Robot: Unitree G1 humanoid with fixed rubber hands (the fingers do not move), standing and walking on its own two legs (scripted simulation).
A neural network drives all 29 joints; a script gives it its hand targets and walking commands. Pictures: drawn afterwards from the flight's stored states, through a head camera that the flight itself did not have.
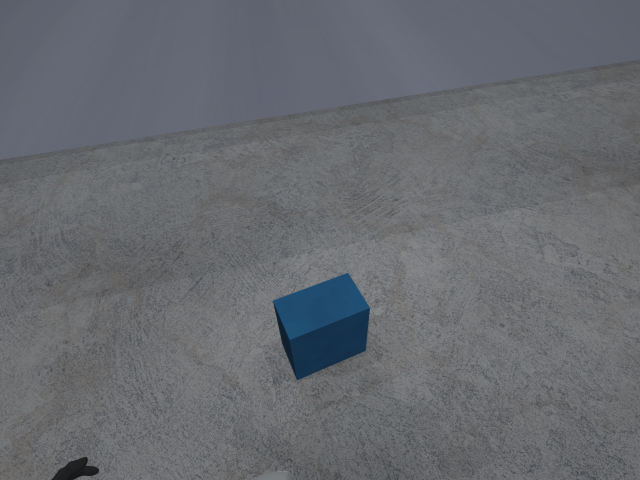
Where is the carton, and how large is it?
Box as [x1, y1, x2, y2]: [273, 273, 369, 379]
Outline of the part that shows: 348,273 273,300 282,343 297,379 365,350 369,307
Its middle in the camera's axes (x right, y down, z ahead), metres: +0.00 +0.28 +1.25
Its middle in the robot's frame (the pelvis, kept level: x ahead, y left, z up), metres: +0.69 +0.06 -0.62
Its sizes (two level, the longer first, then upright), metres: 0.252 0.145 0.263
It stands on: the floor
